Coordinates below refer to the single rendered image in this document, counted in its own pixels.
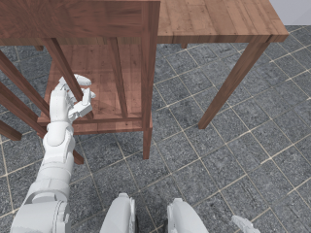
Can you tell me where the robot right thigh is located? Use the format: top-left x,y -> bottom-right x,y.
167,201 -> 209,233

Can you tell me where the chair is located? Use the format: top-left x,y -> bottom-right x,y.
0,0 -> 161,165

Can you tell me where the left robot forearm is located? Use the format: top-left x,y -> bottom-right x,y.
10,120 -> 76,233

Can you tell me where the robot left upper arm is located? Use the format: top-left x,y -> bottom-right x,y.
13,200 -> 71,233

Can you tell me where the table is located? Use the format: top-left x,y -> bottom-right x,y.
0,0 -> 290,141

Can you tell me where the right robot shin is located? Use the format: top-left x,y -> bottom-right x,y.
168,198 -> 183,233

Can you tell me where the robot left hand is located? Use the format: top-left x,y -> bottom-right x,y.
50,74 -> 96,125

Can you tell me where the robot right hand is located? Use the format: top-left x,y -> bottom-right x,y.
231,215 -> 260,233

